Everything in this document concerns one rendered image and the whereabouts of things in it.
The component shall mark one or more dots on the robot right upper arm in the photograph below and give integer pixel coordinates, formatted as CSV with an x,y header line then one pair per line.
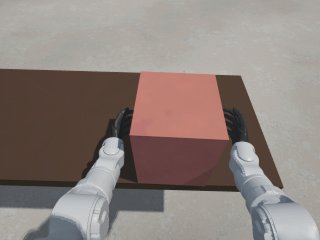
x,y
282,221

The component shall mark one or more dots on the robot left upper arm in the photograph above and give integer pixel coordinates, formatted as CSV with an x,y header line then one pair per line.
x,y
79,217

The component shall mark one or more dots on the right robot forearm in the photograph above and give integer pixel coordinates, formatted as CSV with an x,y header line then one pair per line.
x,y
251,181

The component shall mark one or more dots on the carton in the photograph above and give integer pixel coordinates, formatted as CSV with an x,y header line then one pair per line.
x,y
178,130

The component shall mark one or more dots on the left robot hand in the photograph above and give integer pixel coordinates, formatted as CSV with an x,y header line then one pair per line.
x,y
117,128

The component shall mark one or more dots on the left robot forearm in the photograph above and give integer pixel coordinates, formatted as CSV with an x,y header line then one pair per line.
x,y
104,174

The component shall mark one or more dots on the table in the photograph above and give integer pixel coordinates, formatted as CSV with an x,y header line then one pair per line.
x,y
54,122

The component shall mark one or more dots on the right robot hand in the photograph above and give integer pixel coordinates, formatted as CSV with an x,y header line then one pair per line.
x,y
239,131

